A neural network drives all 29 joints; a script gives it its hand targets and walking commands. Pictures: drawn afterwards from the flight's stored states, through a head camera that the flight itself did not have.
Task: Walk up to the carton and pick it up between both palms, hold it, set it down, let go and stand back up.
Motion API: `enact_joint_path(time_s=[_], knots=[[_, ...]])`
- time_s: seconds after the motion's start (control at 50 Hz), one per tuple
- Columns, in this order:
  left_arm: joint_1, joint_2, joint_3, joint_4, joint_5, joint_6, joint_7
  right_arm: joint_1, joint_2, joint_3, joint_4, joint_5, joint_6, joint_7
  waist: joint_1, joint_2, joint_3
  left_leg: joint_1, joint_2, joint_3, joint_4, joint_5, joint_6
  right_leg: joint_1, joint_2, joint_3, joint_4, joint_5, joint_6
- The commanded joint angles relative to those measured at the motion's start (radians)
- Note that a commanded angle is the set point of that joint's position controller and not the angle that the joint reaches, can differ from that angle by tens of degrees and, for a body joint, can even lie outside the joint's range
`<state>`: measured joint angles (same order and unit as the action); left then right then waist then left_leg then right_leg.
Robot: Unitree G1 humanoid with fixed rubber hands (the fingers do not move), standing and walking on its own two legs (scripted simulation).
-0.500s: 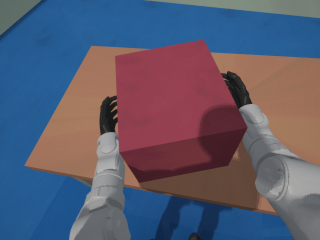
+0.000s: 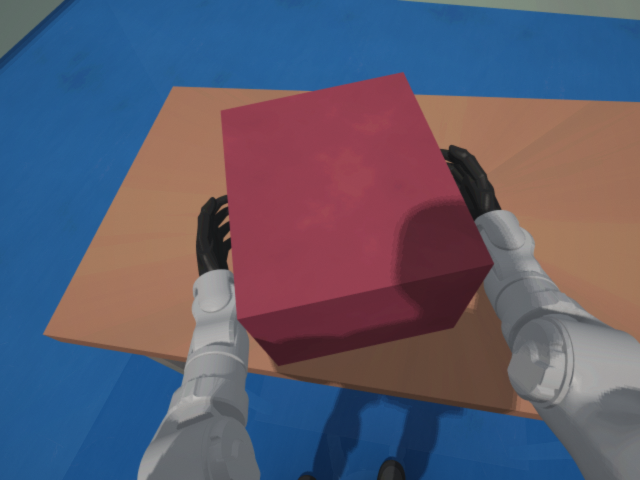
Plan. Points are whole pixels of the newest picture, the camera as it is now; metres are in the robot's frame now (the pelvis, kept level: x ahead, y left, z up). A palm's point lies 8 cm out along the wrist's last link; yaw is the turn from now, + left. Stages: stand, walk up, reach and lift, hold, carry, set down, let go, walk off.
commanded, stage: set down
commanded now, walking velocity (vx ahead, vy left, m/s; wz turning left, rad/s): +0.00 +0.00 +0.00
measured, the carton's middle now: (339, 221) +0.45 +0.06 +0.01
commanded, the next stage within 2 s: none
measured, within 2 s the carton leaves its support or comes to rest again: neither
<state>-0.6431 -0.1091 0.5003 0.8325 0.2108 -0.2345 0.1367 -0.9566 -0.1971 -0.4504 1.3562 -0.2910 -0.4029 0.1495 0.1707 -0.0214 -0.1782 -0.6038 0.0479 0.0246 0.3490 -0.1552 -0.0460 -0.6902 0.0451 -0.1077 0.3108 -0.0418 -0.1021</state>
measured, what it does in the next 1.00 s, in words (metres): stands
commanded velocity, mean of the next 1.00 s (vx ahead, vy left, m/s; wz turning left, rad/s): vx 0.00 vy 0.00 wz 0.00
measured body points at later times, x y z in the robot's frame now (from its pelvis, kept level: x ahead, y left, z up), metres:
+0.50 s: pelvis +0.01 +0.01 -0.01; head +0.14 -0.03 +0.42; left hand +0.40 +0.23 +0.00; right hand +0.52 -0.13 +0.01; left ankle -0.02 +0.16 -0.73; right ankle +0.04 -0.05 -0.73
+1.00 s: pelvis +0.00 +0.01 -0.01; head +0.12 -0.02 +0.43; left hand +0.40 +0.25 +0.07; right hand +0.52 -0.17 +0.07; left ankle -0.02 +0.16 -0.73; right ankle +0.04 -0.05 -0.73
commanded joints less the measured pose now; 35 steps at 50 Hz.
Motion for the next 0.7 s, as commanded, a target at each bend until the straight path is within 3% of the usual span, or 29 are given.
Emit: enact_joint_path(time_s=[0.0, 0.06, 0.14, 0.2, 0.28, 0.42, 0.54, 0.6, 0.62, 0.64, 0.68], knots=[[-0.456, -0.199, -0.207, -0.046, 0.022, 0.016, -0.049, -0.407, 0.181, 0.148, -0.010, -0.028, 0.021, 0.058, 0.018, -0.120, -0.539, -0.073, -0.037, 0.101, -0.032, 0.157, 0.067, 0.718, -0.076, 0.089, 0.042, 0.062, 0.093], [-0.458, -0.116, -0.189, -0.060, -0.005, 0.018, -0.024, -0.432, 0.095, 0.175, -0.032, 0.027, 0.039, 0.035, 0.036, -0.124, -0.560, -0.091, -0.037, 0.102, -0.021, 0.172, 0.063, 0.728, -0.070, 0.097, 0.051, 0.067, 0.090], [-0.512, 0.083, -0.238, -0.106, -0.124, 0.012, 0.067, -0.521, -0.129, 0.281, -0.114, 0.213, 0.067, -0.020, 0.061, -0.091, -0.726, -0.138, -0.030, 0.096, 0.022, 0.192, 0.035, 0.726, -0.048, 0.120, 0.087, 0.083, 0.081], [-0.504, 0.124, -0.274, -0.097, -0.196, 0.020, 0.097, -0.540, -0.189, 0.369, -0.138, 0.319, 0.086, -0.047, 0.061, -0.121, -0.785, -0.174, -0.032, 0.091, 0.056, 0.206, 0.024, 0.765, -0.034, 0.122, 0.130, 0.188, 0.082], [-0.467, 0.172, -0.307, -0.073, -0.247, 0.020, 0.090, -0.544, -0.281, 0.437, -0.153, 0.417, 0.083, -0.065, 0.056, -0.129, -0.824, -0.177, -0.036, 0.088, 0.099, 0.272, -0.002, 0.812, -0.018, 0.119, 0.179, 0.329, 0.083], [-0.379, 0.220, -0.279, -0.073, -0.241, 0.013, 0.061, -0.501, -0.362, 0.498, -0.095, 0.505, 0.078, -0.066, 0.055, -0.177, -0.803, -0.216, -0.030, 0.079, 0.121, 0.358, -0.018, 0.876, -0.006, 0.127, 0.223, 0.512, 0.095], [-0.364, 0.268, -0.289, -0.189, -0.294, 0.017, 0.059, -0.520, -0.412, 0.565, -0.239, 0.596, 0.079, -0.041, 0.072, -0.216, -0.882, -0.278, -0.029, 0.076, 0.138, 0.352, -0.011, 0.906, -0.013, 0.149, 0.249, 0.545, 0.113], [-0.336, 0.300, -0.287, -0.251, -0.316, 0.050, 0.040, -0.506, -0.434, 0.593, -0.321, 0.627, 0.096, -0.037, 0.065, -0.265, -0.880, -0.320, -0.035, 0.070, 0.137, 0.340, 0.000, 0.968, -0.033, 0.169, 0.265, 0.640, 0.135], [-0.329, 0.301, -0.296, -0.269, -0.319, 0.065, 0.035, -0.492, -0.447, 0.594, -0.328, 0.641, 0.105, -0.031, 0.059, -0.251, -0.887, -0.309, -0.032, 0.064, 0.133, 0.343, -0.002, 0.967, -0.037, 0.172, 0.263, 0.627, 0.133], [-0.308, 0.312, -0.285, -0.304, -0.322, 0.078, 0.031, -0.476, -0.452, 0.609, -0.359, 0.658, 0.113, -0.028, 0.069, -0.257, -0.893, -0.293, -0.034, 0.068, 0.139, 0.370, -0.004, 0.975, -0.034, 0.174, 0.259, 0.658, 0.133], [-0.265, 0.308, -0.292, -0.382, -0.325, 0.119, 0.023, -0.438, -0.464, 0.615, -0.416, 0.681, 0.130, -0.023, 0.056, -0.256, -0.894, -0.292, -0.038, 0.059, 0.141, 0.415, -0.004, 1.000, -0.036, 0.170, 0.271, 0.757, 0.133]])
